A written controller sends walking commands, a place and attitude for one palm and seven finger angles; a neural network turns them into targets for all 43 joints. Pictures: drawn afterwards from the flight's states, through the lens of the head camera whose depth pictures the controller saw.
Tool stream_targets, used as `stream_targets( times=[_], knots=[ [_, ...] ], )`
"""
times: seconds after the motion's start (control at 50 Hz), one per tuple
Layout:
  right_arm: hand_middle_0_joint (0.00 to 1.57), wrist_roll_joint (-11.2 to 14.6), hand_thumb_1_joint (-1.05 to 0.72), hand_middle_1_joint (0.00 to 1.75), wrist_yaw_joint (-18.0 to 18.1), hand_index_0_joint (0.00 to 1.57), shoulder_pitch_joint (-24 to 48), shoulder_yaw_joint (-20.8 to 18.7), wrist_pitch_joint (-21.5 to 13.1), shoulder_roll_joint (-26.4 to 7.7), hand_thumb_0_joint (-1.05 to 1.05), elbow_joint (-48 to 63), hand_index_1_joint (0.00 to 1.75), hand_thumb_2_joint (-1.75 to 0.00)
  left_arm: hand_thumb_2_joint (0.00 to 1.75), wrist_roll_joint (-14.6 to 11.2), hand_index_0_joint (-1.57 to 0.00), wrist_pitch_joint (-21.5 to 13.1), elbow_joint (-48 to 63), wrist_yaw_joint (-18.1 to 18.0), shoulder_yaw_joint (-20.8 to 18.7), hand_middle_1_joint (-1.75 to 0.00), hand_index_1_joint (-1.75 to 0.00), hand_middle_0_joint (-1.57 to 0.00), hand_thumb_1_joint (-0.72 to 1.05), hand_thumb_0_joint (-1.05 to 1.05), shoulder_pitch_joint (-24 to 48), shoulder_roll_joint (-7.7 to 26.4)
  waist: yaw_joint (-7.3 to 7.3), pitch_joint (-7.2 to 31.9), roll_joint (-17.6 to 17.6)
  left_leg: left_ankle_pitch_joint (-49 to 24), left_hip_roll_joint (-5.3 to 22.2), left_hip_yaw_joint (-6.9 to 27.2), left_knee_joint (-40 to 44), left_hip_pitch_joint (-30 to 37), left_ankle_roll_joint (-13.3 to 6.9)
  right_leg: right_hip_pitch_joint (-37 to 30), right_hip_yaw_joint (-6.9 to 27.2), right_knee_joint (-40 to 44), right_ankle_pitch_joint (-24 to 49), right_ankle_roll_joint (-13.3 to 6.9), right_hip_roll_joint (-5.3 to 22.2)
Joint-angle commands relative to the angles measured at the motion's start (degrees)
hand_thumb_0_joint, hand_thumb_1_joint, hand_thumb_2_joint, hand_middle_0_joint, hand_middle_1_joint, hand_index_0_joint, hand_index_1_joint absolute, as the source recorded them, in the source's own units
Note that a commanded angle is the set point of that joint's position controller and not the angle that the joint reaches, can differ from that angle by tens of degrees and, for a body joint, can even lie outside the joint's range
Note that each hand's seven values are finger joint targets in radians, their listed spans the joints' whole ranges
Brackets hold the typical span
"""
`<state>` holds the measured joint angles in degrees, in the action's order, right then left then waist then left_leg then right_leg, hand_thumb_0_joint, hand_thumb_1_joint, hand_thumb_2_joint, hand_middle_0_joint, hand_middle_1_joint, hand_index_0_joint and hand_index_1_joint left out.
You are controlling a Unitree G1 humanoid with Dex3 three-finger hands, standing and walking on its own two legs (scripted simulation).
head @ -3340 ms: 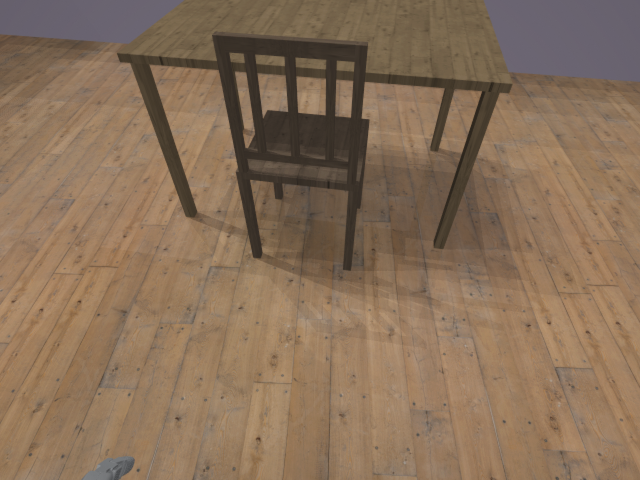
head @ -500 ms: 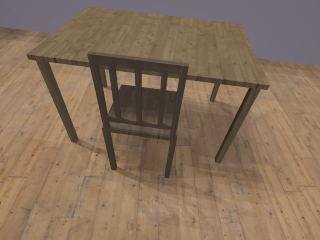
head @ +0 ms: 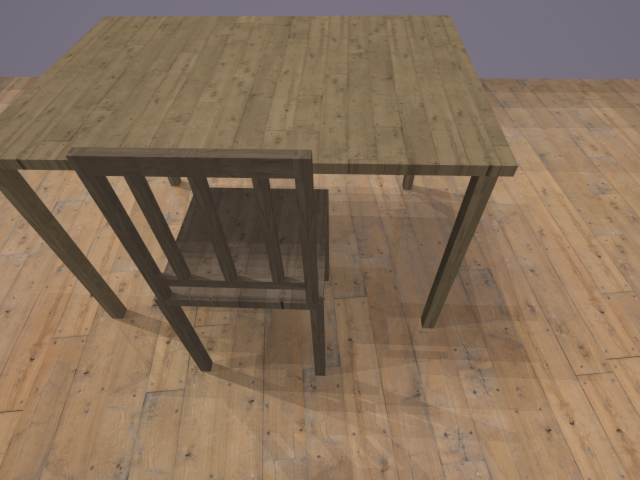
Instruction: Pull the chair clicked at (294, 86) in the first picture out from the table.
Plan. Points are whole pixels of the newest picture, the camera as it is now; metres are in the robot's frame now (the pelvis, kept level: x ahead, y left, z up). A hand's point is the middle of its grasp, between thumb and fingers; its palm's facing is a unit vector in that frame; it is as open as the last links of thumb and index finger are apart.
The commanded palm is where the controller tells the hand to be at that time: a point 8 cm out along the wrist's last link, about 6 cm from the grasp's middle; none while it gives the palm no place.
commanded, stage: take the last steps up to it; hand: left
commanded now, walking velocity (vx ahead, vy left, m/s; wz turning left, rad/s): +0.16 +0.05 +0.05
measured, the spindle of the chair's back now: (216, 233) +0.56 +0.23 -0.09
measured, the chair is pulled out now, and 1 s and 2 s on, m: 0.00 0.00 0.00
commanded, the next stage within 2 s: come to a stop and stand still in 0.04 s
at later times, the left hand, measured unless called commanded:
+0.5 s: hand out of the picture +0.05 +0.19 -0.18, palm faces +0.03 -0.98 -0.18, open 7.4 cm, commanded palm none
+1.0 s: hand out of the picture +0.03 +0.13 -0.17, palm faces +0.03 -0.98 -0.20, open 7.2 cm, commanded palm none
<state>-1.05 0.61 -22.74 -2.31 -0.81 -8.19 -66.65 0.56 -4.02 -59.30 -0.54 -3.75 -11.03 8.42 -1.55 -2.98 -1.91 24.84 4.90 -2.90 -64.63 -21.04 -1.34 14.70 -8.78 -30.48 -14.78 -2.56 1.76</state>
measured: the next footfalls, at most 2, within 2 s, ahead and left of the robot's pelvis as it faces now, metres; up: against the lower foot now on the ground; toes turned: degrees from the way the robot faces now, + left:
left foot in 0.26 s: +0.18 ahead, +0.12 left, +0.00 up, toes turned +6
right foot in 0.66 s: +0.05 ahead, -0.13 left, +0.00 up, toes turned -6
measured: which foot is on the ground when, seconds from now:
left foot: up 0.00-0.24, down 0.26-0.70, up 0.72-0.94, down 0.96-1.00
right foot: down 0.00-0.32, up 0.34-0.64, down 0.66-1.00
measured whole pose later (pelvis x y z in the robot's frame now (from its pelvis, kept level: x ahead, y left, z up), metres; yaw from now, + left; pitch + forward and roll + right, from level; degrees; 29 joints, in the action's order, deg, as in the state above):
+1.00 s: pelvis +0.01 -0.05 +0.00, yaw +0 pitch +0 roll -1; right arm -0.9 2.0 -17.0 -1.4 1.5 -8.9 -66.3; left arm 0.2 0.1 -63.2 -1.8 -1.2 -14.2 8.8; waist -0.9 -1.3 -0.9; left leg 18.1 2.9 0.3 -27.5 -10.1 1.7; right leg 12.6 -6.7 -26.5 -14.4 -3.5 -2.0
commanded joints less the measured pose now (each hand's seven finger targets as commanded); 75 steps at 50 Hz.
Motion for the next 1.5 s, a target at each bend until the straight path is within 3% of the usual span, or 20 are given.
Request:
stream_targets(
  times=[0.0, 0.14, 0.2, 0.22, 0.26, 0.34, 0.46, 0.54, 0.6, 0.62, 0.66, 0.68, 0.7, 0.78, 0.84, 0.9, 0.96, 1.02, 1.24, 1.48],
  knots=[
    [0.20, -0.25, -0.90, 0.30, -0.06, 0.20, -2.50, -0.33, -0.34, 0.11, 0.00, 3.90, 0.30, -0.90, 0.90, 0.76, -0.20, -0.22, -0.33, -0.82, 0.27, -0.30, -0.30, -0.20, 0.90, 0.00, -6.27, 4.73, -0.46, -1.72, 8.06, -6.04, 2.31, 0.07, 3.93, -5.46, 1.30, 0.60, 8.40, 18.21, 21.18, -6.82, 14.53],
    [0.20, -0.06, -0.90, 0.30, -0.86, 0.20, 6.16, -0.10, -0.60, -0.97, 0.00, 7.16, 0.30, -0.90, 0.90, 0.85, -0.20, 0.19, -1.31, -0.89, 0.45, -0.30, -0.30, -0.20, 0.90, 0.00, -8.26, 7.19, 1.66, -1.65, 8.07, -9.98, 0.40, -1.81, 22.93, -1.97, 1.83, -3.03, 7.79, 17.04, 22.00, -7.21, 13.83],
    [0.20, 0.09, -0.90, 0.30, 0.04, 0.20, 4.42, 0.70, -0.92, -2.00, 0.00, 6.06, 0.30, -0.90, 0.90, 0.38, -0.20, 1.44, -1.91, -1.55, 1.11, -0.30, -0.30, -0.20, 0.90, 0.00, -6.88, 6.12, 0.42, 0.84, 6.96, -21.41, -0.84, -1.01, 37.43, 9.61, 2.36, -3.24, 5.41, 9.27, 24.80, -3.50, 9.74],
    [0.20, 0.03, -0.90, 0.30, 0.34, 0.20, 2.74, 0.56, -1.32, -4.06, 0.00, 5.56, 0.30, -0.90, 0.90, 0.24, -0.20, 1.89, -2.32, -1.70, 1.40, -0.30, -0.30, -0.20, 0.90, 0.00, -8.15, 5.12, 0.40, 3.04, 3.10, -34.70, 1.28, 0.99, 39.45, 14.15, 1.79, -3.08, 4.78, 5.21, 19.39, -1.06, 7.01],
    [0.20, 0.30, -0.90, 0.30, 1.20, 0.20, 3.17, 0.05, -1.30, -9.37, 0.00, 6.11, 0.30, -0.90, 0.90, -0.36, -0.20, 2.99, -2.79, -2.39, 2.09, -0.30, -0.30, -0.20, 0.90, 0.00, -12.17, 2.62, 2.19, 5.56, -8.46, -58.14, 12.24, 9.49, 40.50, 16.56, -4.09, -1.80, 3.33, 1.72, -4.23, 2.92, 2.44],
    [0.20, 0.75, -0.90, 0.30, 2.64, 0.20, 8.77, 0.21, -0.27, -8.25, 0.00, 7.07, 0.30, -0.90, 0.90, 0.02, -0.20, 4.95, -4.00, -2.44, 2.09, -0.30, -0.30, -0.20, 0.90, 0.00, -12.86, 4.52, 2.87, 1.09, -11.97, -55.13, 12.86, 10.51, 47.33, 11.97, -7.29, -0.70, 6.16, -8.09, -14.11, 3.36, 2.07],
    [0.20, 0.21, -0.90, 0.30, 2.88, 0.20, 10.03, -2.47, 1.35, -11.28, 0.00, 8.83, 0.30, -0.90, 0.90, 0.52, -0.20, 6.26, -1.65, -1.96, 0.88, -0.30, -0.30, -0.20, 0.90, 0.00, -10.77, 4.40, 1.27, 10.50, -1.56, -53.16, 15.72, 8.59, 43.64, 19.25, -11.25, 6.74, 9.01, -22.19, -15.58, 4.11, 1.03],
    [0.20, -0.12, -0.90, 0.30, 2.02, 0.20, 13.09, -2.70, 1.69, -10.41, 0.00, 9.64, 0.30, -0.90, 0.90, 0.55, -0.20, 6.49, -0.11, -1.74, 0.74, -0.30, -0.30, -0.20, 0.90, 0.00, -10.50, 3.02, 1.87, 8.50, -4.26, -29.92, 14.44, 7.72, 47.08, 10.41, -9.21, 2.34, 8.23, -16.17, -13.50, 3.42, 1.73],
    [0.20, -0.12, -0.90, 0.30, 1.08, 0.20, 15.15, -2.74, 2.42, -9.84, 0.00, 9.83, 0.30, -0.90, 0.90, 0.80, -0.20, 6.25, -1.76, -1.68, 0.78, -0.30, -0.30, -0.20, 0.90, 0.00, -15.54, 3.16, 4.12, 5.71, -4.97, -5.22, 9.90, 5.75, 47.62, 0.38, -4.53, -7.16, 5.05, -0.44, -3.20, 2.72, 0.54],
    [0.20, 0.13, -0.90, 0.30, 0.78, 0.20, 14.17, -2.71, 2.79, -8.33, 0.00, 9.66, 0.30, -0.90, 0.90, 1.26, -0.20, 6.05, -2.08, -1.76, 0.73, -0.30, -0.30, -0.20, 0.90, 0.00, -16.30, 4.49, 4.06, 3.61, 0.14, -0.17, 5.89, 3.11, 44.61, -2.52, -1.97, -8.32, 6.17, 6.42, -1.42, 2.39, 1.18],
    [0.20, 0.68, -0.90, 0.30, -0.05, 0.20, 13.42, -1.48, 3.65, -3.13, 0.00, 10.75, 0.30, -0.90, 0.90, 1.42, -0.20, 5.27, 0.77, -1.90, 0.75, -0.30, -0.30, -0.20, 0.90, 0.00, -8.98, 10.91, 1.75, -2.29, 17.53, 0.50, -2.55, -2.09, 31.09, -1.19, 2.57, 6.72, 23.91, 22.43, -20.09, -3.55, 15.35],
    [0.20, 0.44, -0.90, 0.30, -0.38, 0.20, 14.10, -1.92, 3.88, -4.38, 0.00, 10.59, 0.30, -0.90, 0.90, 1.29, -0.20, 5.39, 2.36, -1.95, 0.73, -0.30, -0.30, -0.20, 0.90, 0.00, -4.83, 11.80, 1.82, -2.54, 14.62, 0.64, -2.70, -0.17, 23.43, 3.54, 2.17, 13.94, 24.53, 25.02, -25.85, -5.83, 17.17],
    [0.20, 0.30, -0.90, 0.30, -0.38, 0.20, 14.91, -1.85, 4.05, -4.56, 0.00, 10.35, 0.30, -0.90, 0.90, 1.12, -0.20, 4.87, 2.88, -2.23, 0.54, -0.30, -0.30, -0.20, 0.90, 0.00, -2.56, 11.09, 2.09, -4.33, 18.04, -0.20, -2.14, 2.49, 19.84, 1.01, 1.33, 14.52, 24.39, 24.89, -22.12, -5.46, 15.08],
    [0.20, 0.32, -0.90, 0.30, -0.14, 0.20, 8.80, -0.93, 3.05, -3.46, 0.00, 6.40, 0.30, -0.90, 0.90, 0.57, -0.20, 3.89, 1.66, -1.68, 1.25, -0.30, -0.30, -0.20, 0.90, 0.00, -2.34, 8.40, 0.25, -4.15, 8.16, -5.21, -2.32, 2.06, 18.09, 1.32, 1.38, 6.91, 14.73, 18.54, -3.69, -4.70, 10.03],
    [0.20, 0.34, -0.90, 0.30, 0.43, 0.20, 8.80, -0.34, 2.50, -3.09, 0.00, 5.76, 0.30, -0.90, 0.90, 0.45, -0.20, 3.55, -0.09, -1.45, 1.26, -0.30, -0.30, -0.20, 0.90, 0.00, -6.42, 8.16, 2.34, -2.85, 6.99, -3.63, -2.24, 1.39, 25.41, 2.23, 2.07, 0.83, 14.84, 16.81, 1.64, -5.26, 10.20],
    [0.20, 0.27, -0.90, 0.30, 1.25, 0.20, 5.25, 0.52, 1.56, -2.80, 0.00, 4.34, 0.30, -0.90, 0.90, -0.10, -0.20, 3.15, -1.78, -1.51, 1.42, -0.30, -0.30, -0.20, 0.90, 0.00, -7.06, 7.39, 1.69, 0.80, 6.54, -9.45, -1.43, 2.64, 39.12, 8.33, 1.97, -3.20, 15.28, 13.72, 7.45, -3.73, 9.58],
    [0.20, 0.18, -0.90, 0.30, 2.08, 0.20, 3.54, 1.04, 0.22, -5.22, 0.00, 2.79, 0.30, -0.90, 0.90, -0.82, -0.20, 2.83, -2.89, -1.56, 1.98, -0.30, -0.30, -0.20, 0.90, 0.00, -7.40, 4.60, 2.60, 3.66, 0.23, -24.88, 3.00, 6.98, 43.54, 12.37, 0.39, -5.63, 11.89, 10.74, 13.44, 0.81, 4.57],
    [0.20, 0.27, -0.90, 0.30, 2.34, 0.20, 3.54, 1.63, -0.04, -4.35, 0.00, 1.58, 0.30, -0.90, 0.90, -0.90, -0.20, 2.93, -4.28, -1.56, 1.81, -0.30, -0.30, -0.20, 0.90, 0.00, -6.46, 6.23, 2.78, 5.65, -3.98, -26.84, 2.59, 5.69, 44.23, 11.63, 0.86, -10.79, 10.31, 9.27, 17.73, 0.97, 4.87],
    [0.20, 0.19, -0.90, 0.30, 1.90, 0.20, 0.81, 1.84, 1.11, -3.17, 0.00, 1.54, 0.30, -0.90, 0.90, -0.23, -0.20, 3.52, -5.38, -1.34, 2.27, -0.30, -0.30, -0.20, 0.90, 0.00, -7.86, 4.92, 1.98, -5.46, 4.26, -9.08, -0.31, 4.49, 47.16, 7.58, 0.57, -2.32, 12.28, 17.00, -5.10, 1.26, 4.19],
    [0.20, 0.28, -0.90, 0.30, 2.04, 0.20, -0.07, 2.09, -0.06, -2.78, 0.00, 1.92, 0.30, -0.90, 0.90, -0.25, -0.20, 2.78, -5.67, -1.42, 2.33, -0.30, -0.30, -0.20, 0.90, 0.00, -10.14, 3.57, 1.96, -1.51, 1.09, -13.58, 0.58, 5.12, 47.56, 8.52, 0.37, -4.92, 11.41, 14.23, 3.19, 0.79, 4.26]
  ],
)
